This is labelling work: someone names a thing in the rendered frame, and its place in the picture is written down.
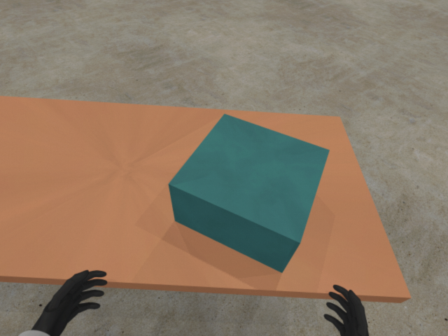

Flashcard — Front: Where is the table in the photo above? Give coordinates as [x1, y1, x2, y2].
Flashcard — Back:
[0, 96, 411, 303]

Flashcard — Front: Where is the right robot hand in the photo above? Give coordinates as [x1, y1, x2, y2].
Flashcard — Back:
[324, 285, 369, 336]

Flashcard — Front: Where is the carton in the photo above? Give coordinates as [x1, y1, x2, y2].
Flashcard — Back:
[169, 114, 330, 273]

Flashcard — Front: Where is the left robot hand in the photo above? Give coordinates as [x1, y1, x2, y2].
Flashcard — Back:
[31, 270, 107, 336]

